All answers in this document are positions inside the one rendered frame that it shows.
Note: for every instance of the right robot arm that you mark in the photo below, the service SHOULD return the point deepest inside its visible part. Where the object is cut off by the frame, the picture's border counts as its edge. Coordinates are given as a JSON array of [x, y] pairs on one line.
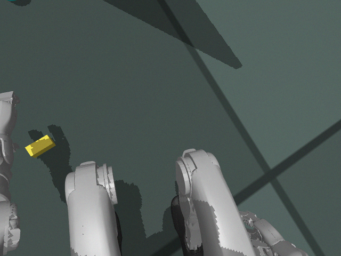
[[286, 248]]

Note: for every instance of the right robot foot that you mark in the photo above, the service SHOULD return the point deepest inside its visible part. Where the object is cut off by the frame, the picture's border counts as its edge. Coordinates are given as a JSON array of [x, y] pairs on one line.
[[179, 225]]

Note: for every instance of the left robot hand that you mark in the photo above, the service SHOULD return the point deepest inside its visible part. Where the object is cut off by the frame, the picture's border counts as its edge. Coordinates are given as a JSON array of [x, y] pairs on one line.
[[8, 114]]

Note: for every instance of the right robot hand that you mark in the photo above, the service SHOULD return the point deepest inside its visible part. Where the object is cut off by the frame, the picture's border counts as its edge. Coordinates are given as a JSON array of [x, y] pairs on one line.
[[263, 236]]

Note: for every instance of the left robot arm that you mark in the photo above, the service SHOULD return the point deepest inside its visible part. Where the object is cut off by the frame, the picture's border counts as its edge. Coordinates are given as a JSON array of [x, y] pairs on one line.
[[9, 219]]

